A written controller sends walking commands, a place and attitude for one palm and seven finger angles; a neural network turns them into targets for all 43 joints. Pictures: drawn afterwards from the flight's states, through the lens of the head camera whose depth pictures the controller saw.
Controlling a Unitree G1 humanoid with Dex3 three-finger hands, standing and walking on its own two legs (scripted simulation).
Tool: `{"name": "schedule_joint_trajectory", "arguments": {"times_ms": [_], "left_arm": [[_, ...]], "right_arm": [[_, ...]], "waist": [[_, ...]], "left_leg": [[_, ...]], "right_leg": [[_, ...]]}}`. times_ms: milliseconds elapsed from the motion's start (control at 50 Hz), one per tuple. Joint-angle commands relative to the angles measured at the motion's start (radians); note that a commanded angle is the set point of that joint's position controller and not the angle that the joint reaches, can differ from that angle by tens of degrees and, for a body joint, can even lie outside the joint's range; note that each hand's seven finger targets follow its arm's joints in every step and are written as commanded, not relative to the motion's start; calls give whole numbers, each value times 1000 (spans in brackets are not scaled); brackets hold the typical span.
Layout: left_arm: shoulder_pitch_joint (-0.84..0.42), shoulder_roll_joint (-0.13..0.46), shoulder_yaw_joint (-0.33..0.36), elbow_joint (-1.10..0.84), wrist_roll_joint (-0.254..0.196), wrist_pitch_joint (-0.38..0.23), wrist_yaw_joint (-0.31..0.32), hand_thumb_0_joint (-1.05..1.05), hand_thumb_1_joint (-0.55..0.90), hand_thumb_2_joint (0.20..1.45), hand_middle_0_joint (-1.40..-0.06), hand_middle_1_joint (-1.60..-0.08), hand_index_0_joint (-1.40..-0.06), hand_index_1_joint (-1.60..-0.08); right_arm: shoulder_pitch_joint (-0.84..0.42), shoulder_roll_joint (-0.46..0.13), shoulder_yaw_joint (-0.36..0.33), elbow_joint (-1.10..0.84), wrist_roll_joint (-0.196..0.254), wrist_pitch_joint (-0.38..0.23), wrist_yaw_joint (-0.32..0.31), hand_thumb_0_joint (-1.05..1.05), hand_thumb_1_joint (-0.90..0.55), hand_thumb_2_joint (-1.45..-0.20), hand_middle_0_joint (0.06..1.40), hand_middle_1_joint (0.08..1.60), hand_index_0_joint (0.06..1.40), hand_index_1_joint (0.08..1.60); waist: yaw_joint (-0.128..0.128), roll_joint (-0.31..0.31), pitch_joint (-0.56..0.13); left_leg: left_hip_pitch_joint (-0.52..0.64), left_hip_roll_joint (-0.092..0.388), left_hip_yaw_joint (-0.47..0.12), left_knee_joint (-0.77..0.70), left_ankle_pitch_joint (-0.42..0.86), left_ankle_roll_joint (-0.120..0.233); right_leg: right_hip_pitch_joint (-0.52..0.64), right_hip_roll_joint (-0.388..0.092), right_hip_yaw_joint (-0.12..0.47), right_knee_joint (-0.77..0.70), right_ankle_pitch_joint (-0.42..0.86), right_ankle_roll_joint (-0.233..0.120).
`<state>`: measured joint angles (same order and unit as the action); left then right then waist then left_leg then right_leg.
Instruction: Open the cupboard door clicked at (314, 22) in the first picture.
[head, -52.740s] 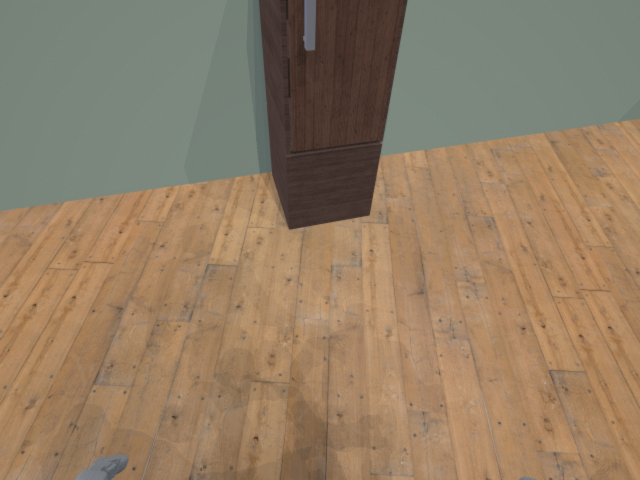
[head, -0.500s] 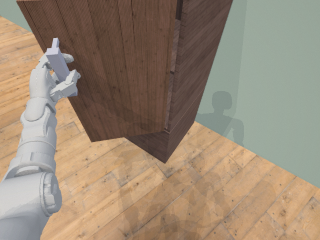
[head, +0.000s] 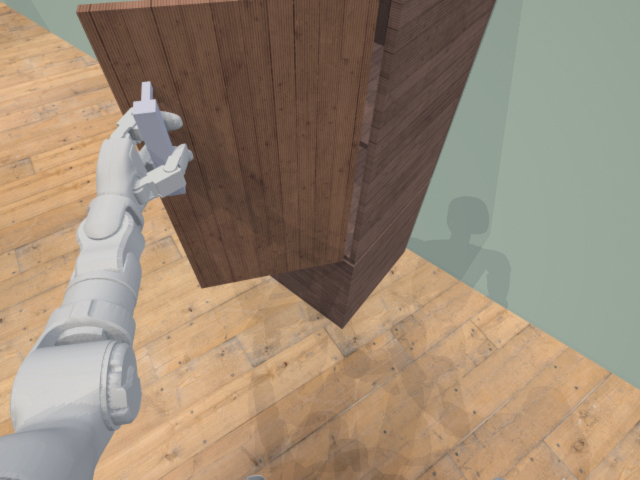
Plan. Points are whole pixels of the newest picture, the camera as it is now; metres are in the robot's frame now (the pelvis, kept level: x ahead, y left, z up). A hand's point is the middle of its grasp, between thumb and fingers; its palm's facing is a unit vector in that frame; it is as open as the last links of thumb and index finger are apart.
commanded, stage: pull the door open along its arc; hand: left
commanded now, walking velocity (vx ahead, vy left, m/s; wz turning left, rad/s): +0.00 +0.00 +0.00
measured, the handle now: (162, 140) +0.52 +0.19 +0.12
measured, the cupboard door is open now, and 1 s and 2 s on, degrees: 52 91 92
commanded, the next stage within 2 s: open thumb and fingers to let go in 1.02 s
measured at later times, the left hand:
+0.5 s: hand (195, 200) +0.42 +0.14 +0.12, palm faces +0.20 -0.98 +0.06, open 6.4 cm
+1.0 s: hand (285, 262) +0.33 +0.03 +0.13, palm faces +0.32 -0.95 -0.02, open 6.5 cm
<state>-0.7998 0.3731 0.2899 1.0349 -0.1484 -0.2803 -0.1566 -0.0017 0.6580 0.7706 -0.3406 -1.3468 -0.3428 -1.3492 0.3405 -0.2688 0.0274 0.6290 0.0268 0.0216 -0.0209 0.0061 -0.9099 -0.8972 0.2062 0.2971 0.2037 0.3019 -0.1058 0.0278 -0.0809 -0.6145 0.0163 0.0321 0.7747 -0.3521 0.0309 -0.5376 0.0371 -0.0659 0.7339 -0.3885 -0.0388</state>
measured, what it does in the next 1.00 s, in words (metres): stands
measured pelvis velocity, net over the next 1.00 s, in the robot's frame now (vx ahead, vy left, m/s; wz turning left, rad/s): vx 0.02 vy -0.03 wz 0.04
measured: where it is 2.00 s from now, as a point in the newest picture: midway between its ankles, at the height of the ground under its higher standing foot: outside the picture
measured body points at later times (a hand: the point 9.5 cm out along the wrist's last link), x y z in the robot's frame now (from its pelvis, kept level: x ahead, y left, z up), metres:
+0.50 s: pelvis +0.01 +0.00 +0.01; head +0.03 -0.01 +0.46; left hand +0.40 +0.19 +0.12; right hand +0.09 -0.25 -0.10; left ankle +0.02 +0.10 -0.71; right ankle -0.02 -0.10 -0.71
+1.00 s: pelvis +0.02 -0.03 +0.01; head +0.01 -0.05 +0.46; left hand +0.30 +0.08 +0.13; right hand +0.22 -0.23 -0.08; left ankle +0.02 +0.10 -0.71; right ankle -0.02 -0.10 -0.71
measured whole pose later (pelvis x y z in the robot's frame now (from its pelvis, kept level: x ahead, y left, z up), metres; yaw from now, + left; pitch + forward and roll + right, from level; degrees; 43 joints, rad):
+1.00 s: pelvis +0.02 -0.03 +0.01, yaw +2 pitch +2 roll +0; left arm -0.01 -0.10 -0.28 -0.08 0.04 0.17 0.59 0.02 0.65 0.71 -0.29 -1.31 -0.31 -1.32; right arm 0.14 -0.17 0.02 0.56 -0.03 0.12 0.05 0.01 -0.91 -0.90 0.20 0.30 0.20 0.30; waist -0.01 0.05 -0.08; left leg -0.35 0.01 0.00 0.67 -0.35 -0.01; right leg -0.27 0.03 -0.09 0.66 -0.42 -0.07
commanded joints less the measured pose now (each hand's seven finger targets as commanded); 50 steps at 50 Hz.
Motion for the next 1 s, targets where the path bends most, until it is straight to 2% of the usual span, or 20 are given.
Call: {"name": "schedule_joint_trajectory", "arguments": {"times_ms": [0, 60, 120, 140, 220, 240, 320, 340, 380, 460, 540, 620, 640, 720, 780, 820, 840, 880, 940, 980], "left_arm": [[-478, 225, 20, -185, -4, -73, -19, 0, 900, 900, -400, -1350, -400, -1350], [-456, 240, 34, -219, -6, -87, -24, 0, 900, 900, -400, -1350, -400, -1350], [-363, 213, 30, -220, -23, -78, -34, 0, 900, 900, -400, -1350, -400, -1350], [-330, 214, 78, -236, -44, -73, 2, 0, 900, 900, -400, -1350, -400, -1350], [-202, 170, 49, -352, -33, -47, 56, 0, 900, 900, -400, -1350, -400, -1350], [-149, 170, 63, -363, -33, -42, 64, 0, 900, 900, -400, -1350, -400, -1350], [26, 62, 36, -542, -48, 4, 149, 0, 900, 900, -400, -1350, -400, -1350], [67, 50, 62, -592, -56, 15, 194, 0, 900, 900, -400, -1350, -400, -1350], [157, -38, 25, -696, -52, 47, 276, 0, 900, 900, -400, -1350, -400, -1350], [335, -138, -55, -905, 1, 101, 403, 0, 900, 900, -400, -1350, -400, -1350], [384, -230, -127, -1059, 58, 186, 544, 0, 900, 900, -400, -1350, -400, -1350], [445, -399, -263, -1173, 109, 281, 685, 0, 900, 900, -400, -1350, -400, -1350], [450, -415, -292, -1178, 131, 300, 709, 0, 900, 900, -400, -1350, -400, -1350], [453, -508, -429, -1218, 225, 350, 759, 0, 900, 900, -400, -1350, -400, -1350], [501, -582, -517, -1258, 260, 365, 774, 0, 900, 900, -400, -1350, -400, -1350], [538, -621, -561, -1295, 248, 374, 768, 0, 900, 900, -400, -1350, -400, -1350], [572, -640, -586, -1301, 238, 379, 760, 0, 900, 900, -400, -1350, -400, -1350], [615, -661, -609, -1336, 220, 387, 753, 0, 900, 900, -400, -1350, -400, -1350], [697, -683, -637, -1365, 206, 403, 745, 0, 900, 900, -400, -1350, -400, -1350], [749, -689, -647, -1412, 195, 415, 743, 0, 900, 900, -400, -1350, -400, -1350]], "right_arm": [[93, -153, -60, -74, 6, -31, -14, 0, -900, -900, 200, 300, 200, 300], [99, -154, -64, -75, 7, -33, -14, 0, -900, -900, 200, 300, 200, 300], [97, -153, -63, -87, 7, -36, -11, 0, -900, -900, 200, 300, 200, 300], [90, -146, -65, -92, 6, -36, -11, 0, -900, -900, 200, 300, 200, 300], [78, -144, -72, -115, 10, -42, 2, 0, -900, -900, 200, 300, 200, 300], [81, -142, -73, -121, 8, -42, 5, 0, -900, -900, 200, 300, 200, 300], [32, -121, -76, -150, 11, -57, 21, 0, -900, -900, 200, 300, 200, 300], [21, -117, -77, -155, 7, -63, 25, 0, -900, -900, 200, 300, 200, 300], [-13, -103, -77, -164, 7, -73, 36, 0, -900, -900, 200, 300, 200, 300], [-67, -87, -76, -181, -6, -72, 53, 0, -900, -900, 200, 300, 200, 300], [-137, -69, -70, -201, -26, -51, 51, 0, -900, -900, 200, 300, 200, 300], [-207, -43, -61, -208, -44, -23, 54, 0, -900, -900, 200, 300, 200, 300], [-209, -43, -61, -204, -51, -15, 52, 0, -900, -900, 200, 300, 200, 300], [-239, -26, -59, -201, -60, 24, 53, 0, -900, -900, 200, 300, 200, 300], [-254, -11, -59, -208, -65, 42, 57, 0, -900, -900, 200, 300, 200, 300], [-267, -2, -56, -213, -59, 51, 60, 0, -900, -900, 200, 300, 200, 300], [-274, 1, -55, -214, -57, 54, 60, 0, -900, -900, 200, 300, 200, 300], [-295, 7, -50, -220, -53, 58, 62, 0, -900, -900, 200, 300, 200, 300], [-314, 16, -42, -223, -49, 57, 67, 0, -900, -900, 200, 300, 200, 300], [-330, 20, -37, -230, -49, 56, 73, 0, -900, -900, 200, 300, 200, 300]], "waist": [[-18, 18, -352], [-6, 43, -389], [11, 13, -371], [37, 1, -370], [52, 12, -376], [64, -10, -374], [103, -2, -358], [119, -32, -361], [126, -24, -335], [136, -37, -313], [136, -80, -265], [130, -62, -239], [117, -107, -223], [98, -81, -210], [96, -74, -234], [97, -69, -243], [94, -102, -231], [102, -77, -222], [108, -112, -192], [116, -102, -204]], "left_leg": [[276, -23, -64, -53, 270, 15], [299, -21, -66, -55, 290, 14], [279, -21, -60, -66, 275, 15], [260, -22, -56, -67, 280, 16], [273, -21, -42, -84, 304, 14], [267, -21, -41, -87, 320, 16], [284, -19, -21, -103, 359, 11], [279, -20, -22, -107, 382, 10], [288, -17, -11, -120, 394, 3], [330, -5, -12, -132, 457, -4], [332, -5, -13, -145, 427, -7], [357, -4, -19, -148, 410, -19], [355, -4, -23, -143, 396, -17], [373, -6, -34, -133, 396, -18], [395, -9, -39, -116, 418, -18], [405, -13, -43, -114, 420, -20], [400, -11, -46, -109, 413, -20], [406, -14, -48, -115, 401, -21], [399, -18, -54, -112, 376, -22], [399, -23, -53, -109, 372, -22]], "right_leg": [[53, 12, 58, -93, 368, 21], [62, 13, 57, -90, 374, 19], [83, 17, 52, -97, 368, 18], [103, 19, 50, -103, 369, 17], [136, 21, 48, -106, 398, 19], [152, 23, 43, -105, 410, 17], [191, 21, 38, -117, 455, 20], [217, 23, 30, -117, 466, 18], [226, 20, 24, -122, 480, 20], [243, 13, 14, -114, 504, 19], [271, 2, 16, -130, 496, 20], [270, -13, 8, -136, 471, 16], [270, -16, 9, -145, 473, 18], [258, -30, 14, -140, 491, 10], [271, -38, 20, -132, 550, 11], [292, -45, 22, -132, 597, 16], [302, -46, 24, -140, 612, 19], [314, -52, 22, -143, 626, 21], [330, -61, 26, -164, 641, 28], [349, -70, 31, -163, 673, 32]]}}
